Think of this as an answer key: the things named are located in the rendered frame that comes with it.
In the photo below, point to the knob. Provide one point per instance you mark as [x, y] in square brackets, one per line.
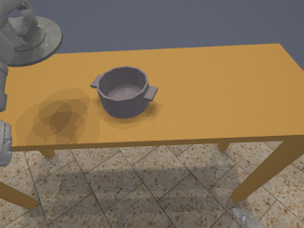
[24, 27]

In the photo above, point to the right robot hand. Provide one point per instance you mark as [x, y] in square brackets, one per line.
[245, 218]

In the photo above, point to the lid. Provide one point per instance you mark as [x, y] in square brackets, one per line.
[45, 41]

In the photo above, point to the pot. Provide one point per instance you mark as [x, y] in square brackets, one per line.
[124, 91]

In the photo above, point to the robot left forearm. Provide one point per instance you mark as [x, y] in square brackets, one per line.
[6, 54]

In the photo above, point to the table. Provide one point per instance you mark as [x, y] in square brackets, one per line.
[206, 95]

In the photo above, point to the left robot hand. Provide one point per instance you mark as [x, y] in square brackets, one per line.
[25, 10]

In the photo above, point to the left robot upper arm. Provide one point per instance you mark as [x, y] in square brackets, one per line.
[5, 144]

